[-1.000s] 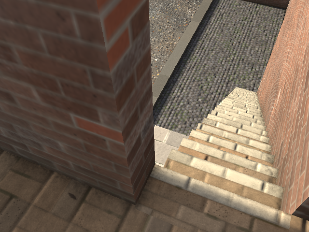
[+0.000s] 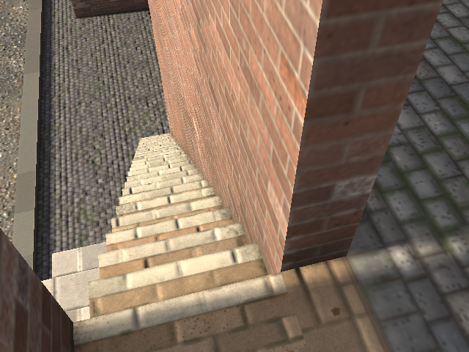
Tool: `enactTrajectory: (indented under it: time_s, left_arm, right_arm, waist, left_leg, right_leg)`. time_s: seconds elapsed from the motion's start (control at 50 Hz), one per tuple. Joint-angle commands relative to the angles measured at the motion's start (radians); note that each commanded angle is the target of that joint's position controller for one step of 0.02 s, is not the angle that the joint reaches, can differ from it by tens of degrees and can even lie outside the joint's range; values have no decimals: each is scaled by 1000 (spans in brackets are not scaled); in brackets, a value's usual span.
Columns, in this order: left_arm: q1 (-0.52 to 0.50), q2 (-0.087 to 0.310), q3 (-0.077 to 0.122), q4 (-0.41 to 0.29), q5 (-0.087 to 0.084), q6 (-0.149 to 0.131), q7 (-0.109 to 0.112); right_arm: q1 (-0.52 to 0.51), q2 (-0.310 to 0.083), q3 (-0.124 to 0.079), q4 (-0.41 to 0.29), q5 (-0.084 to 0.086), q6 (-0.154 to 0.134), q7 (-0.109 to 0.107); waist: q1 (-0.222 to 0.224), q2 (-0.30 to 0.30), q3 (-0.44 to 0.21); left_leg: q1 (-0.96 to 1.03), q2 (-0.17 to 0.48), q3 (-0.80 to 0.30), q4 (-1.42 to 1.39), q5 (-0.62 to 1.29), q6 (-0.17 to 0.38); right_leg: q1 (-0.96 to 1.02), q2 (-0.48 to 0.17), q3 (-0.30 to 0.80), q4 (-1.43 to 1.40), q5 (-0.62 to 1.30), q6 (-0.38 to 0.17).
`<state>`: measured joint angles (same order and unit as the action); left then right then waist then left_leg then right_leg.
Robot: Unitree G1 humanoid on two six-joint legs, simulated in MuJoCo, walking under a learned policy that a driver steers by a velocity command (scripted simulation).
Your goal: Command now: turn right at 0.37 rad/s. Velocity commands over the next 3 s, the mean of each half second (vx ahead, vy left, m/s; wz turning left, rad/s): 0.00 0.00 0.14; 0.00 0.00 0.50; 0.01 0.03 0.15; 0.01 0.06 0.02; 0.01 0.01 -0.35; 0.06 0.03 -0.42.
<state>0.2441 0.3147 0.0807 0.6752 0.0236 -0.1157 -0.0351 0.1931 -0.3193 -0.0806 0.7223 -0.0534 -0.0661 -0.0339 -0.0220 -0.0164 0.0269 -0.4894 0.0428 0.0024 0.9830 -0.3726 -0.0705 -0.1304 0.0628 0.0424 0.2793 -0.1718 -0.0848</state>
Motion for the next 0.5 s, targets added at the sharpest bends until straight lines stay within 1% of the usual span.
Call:
enactTrajectory:
  time_s: [0.02,0.04,0.06,0.1,0.12,0.14,0.16,0.18,0.2,0.22,0.24,0.26,0.28,0.3,0.32,0.34,0.36,0.38,0.4,0.42,0.44,0.46,0.48,0.5]
  left_arm:
    - [-42,135,39,-101,4,-17,-6]
    - [-9,137,40,-88,4,-20,-7]
    - [-20,124,38,-89,0,-21,-10]
    - [-79,65,12,-99,-21,-25,-25]
    - [-95,66,7,-101,-31,-23,-35]
    - [-88,87,5,-100,-31,-16,-51]
    - [-75,108,10,-95,-33,-8,-60]
    - [-89,110,9,-96,-40,-2,-66]
    - [-110,115,9,-93,-51,2,-72]
    - [-96,121,10,-89,-45,7,-75]
    - [-29,159,32,-86,-39,12,-59]
    - [31,221,58,-76,-30,15,-33]
    - [26,245,73,-75,-22,16,-9]
    - [17,219,75,-77,-24,21,8]
    - [27,180,64,-62,-20,25,21]
    - [29,146,55,-54,-12,22,38]
    - [30,122,47,-45,3,16,56]
    - [8,100,40,-45,12,8,71]
    - [-30,87,35,-35,13,-3,81]
    - [-72,90,34,-33,12,-11,91]
    - [-97,106,35,-36,12,-9,100]
    - [-90,134,43,-42,16,2,100]
    - [-83,150,48,-51,36,14,103]
    - [-71,167,54,-50,35,26,103]
  right_arm:
    - [50,-88,-13,0,13,5,19]
    - [27,-86,-10,2,14,11,21]
    - [37,-80,-2,18,14,16,26]
    - [64,-51,15,59,11,22,44]
    - [66,-36,23,71,10,21,55]
    - [62,-33,29,75,21,18,65]
    - [49,-31,36,78,31,13,74]
    - [44,-34,41,80,46,7,81]
    - [50,-42,43,88,56,-3,85]
    - [23,-70,40,78,66,-14,81]
    - [-58,-133,33,43,66,-24,66]
    - [-111,-162,28,21,49,-29,52]
    - [-102,-153,30,24,39,-33,42]
    - [-80,-134,34,39,27,-38,34]
    - [-66,-101,40,47,24,-38,30]
    - [-58,-79,46,51,21,-33,28]
    - [-57,-76,44,55,9,-29,26]
    - [-45,-86,38,59,2,-25,27]
    - [-50,-70,39,50,-7,-21,32]
    - [-70,-44,45,43,-18,-15,40]
    - [-101,-6,55,38,-28,-8,57]
    - [-114,11,57,50,-21,-2,73]
    - [-98,11,58,55,-2,2,91]
    - [-106,-5,52,57,12,0,103]
  waist:
    - [-8,-69,-53]
    - [9,-60,-50]
    - [10,-60,-54]
    - [-7,-34,-61]
    - [-10,-29,-61]
    - [-8,0,-52]
    - [2,3,-56]
    - [-5,4,-70]
    - [-25,2,-84]
    - [-10,-7,-97]
    - [60,4,-117]
    - [101,-2,-112]
    - [94,-8,-95]
    - [89,-27,-83]
    - [78,-59,-39]
    - [78,-87,-11]
    - [83,-120,7]
    - [70,-116,7]
    - [40,-99,6]
    - [22,-70,14]
    - [26,-55,3]
    - [40,-31,-13]
    - [39,-54,-37]
    - [44,-49,-33]
  left_leg:
    - [-31,14,-17,20,76,-34]
    - [-55,19,-31,8,70,-43]
    - [-80,34,-39,-18,82,-53]
    - [-45,80,-55,-115,117,-76]
    - [-3,90,-42,-164,119,-83]
    - [34,101,-27,-233,135,-85]
    - [78,100,-6,-284,161,-80]
    - [135,91,9,-327,225,-70]
    - [182,84,19,-393,331,-50]
    - [187,74,8,-404,402,-22]
    - [123,65,-3,-395,467,35]
    - [58,63,-13,-388,456,75]
    - [17,59,-17,-393,385,84]
    - [-22,54,-9,-389,311,75]
    - [-59,43,-3,-368,202,63]
    - [-73,43,-6,-296,82,64]
    - [-106,46,-20,-179,-77,63]
    - [-119,52,-37,-67,-177,61]
    - [-103,62,-45,-47,-180,61]
    - [-80,61,-27,-109,-143,58]
    - [-30,40,21,-179,-78,55]
    - [1,10,58,-219,-32,47]
    - [44,8,53,-279,18,43]
    - [74,-10,68,-332,77,43]
  right_leg:
    - [44,-272,160,-30,475,-192]
    - [69,-278,179,-11,479,-195]
    - [105,-288,178,5,484,-190]
    - [96,-273,152,66,490,-141]
    - [67,-259,138,103,510,-118]
    - [48,-256,128,130,558,-97]
    - [34,-253,129,160,590,-72]
    - [14,-241,130,196,616,-50]
    - [3,-220,127,224,595,-8]
    - [22,-199,136,228,564,33]
    - [101,-168,131,210,457,40]
    - [149,-172,139,193,373,2]
    - [155,-213,160,173,321,-67]
    - [180,-272,199,146,297,-170]
    - [175,-350,269,91,270,-249]
    - [163,-408,313,43,256,-288]
    - [166,-453,340,-4,266,-305]
    - [168,-463,328,-27,293,-296]
    - [156,-429,261,-46,279,-253]
    - [153,-376,184,-47,249,-199]
    - [147,-327,104,-36,269,-166]
    - [163,-314,70,-35,340,-160]
    - [174,-308,46,-31,333,-150]
    - [177,-310,30,-23,363,-147]
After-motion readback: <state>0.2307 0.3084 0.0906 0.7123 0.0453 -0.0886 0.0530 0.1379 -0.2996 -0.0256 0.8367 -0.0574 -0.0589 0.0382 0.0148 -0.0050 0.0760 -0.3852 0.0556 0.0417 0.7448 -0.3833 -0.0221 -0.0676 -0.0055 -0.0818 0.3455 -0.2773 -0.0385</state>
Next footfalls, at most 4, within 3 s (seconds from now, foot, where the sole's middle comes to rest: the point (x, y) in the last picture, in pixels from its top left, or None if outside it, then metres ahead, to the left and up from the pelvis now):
0.22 left None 0.07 0.16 -0.79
0.58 left None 0.08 0.20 -0.79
1.18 right None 0.14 -0.05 -0.79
2.44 right None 0.15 -0.07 -0.79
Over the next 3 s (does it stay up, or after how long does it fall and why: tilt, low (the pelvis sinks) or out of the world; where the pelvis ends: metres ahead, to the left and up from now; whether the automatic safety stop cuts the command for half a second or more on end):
stays up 0.16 -0.01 0.00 its command is cut before an obstacle after 1.2 s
